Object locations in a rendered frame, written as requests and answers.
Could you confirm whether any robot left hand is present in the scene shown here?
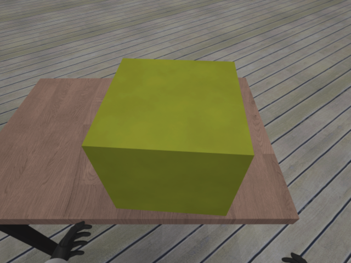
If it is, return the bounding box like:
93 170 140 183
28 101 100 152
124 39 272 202
50 221 92 261

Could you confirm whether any carton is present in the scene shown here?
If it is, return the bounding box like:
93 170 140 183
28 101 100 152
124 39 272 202
82 58 254 216

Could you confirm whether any table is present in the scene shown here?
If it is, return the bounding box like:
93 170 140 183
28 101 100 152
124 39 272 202
0 77 299 256

